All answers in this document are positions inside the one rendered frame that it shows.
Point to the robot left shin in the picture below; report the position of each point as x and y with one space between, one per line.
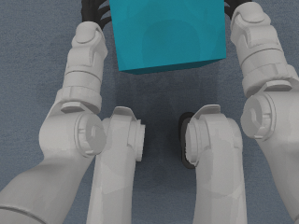
119 110

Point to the robot right upper arm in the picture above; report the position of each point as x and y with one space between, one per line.
272 119

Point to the right robot forearm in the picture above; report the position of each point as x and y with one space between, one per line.
260 55

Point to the right robot hand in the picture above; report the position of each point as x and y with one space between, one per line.
233 4

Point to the carton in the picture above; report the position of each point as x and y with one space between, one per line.
153 36

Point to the left robot forearm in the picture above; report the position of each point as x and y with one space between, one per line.
83 73

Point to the robot left upper arm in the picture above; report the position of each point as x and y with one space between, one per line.
44 194

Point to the left robot thigh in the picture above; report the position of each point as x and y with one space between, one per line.
114 172

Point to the left robot hand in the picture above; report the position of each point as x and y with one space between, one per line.
90 12

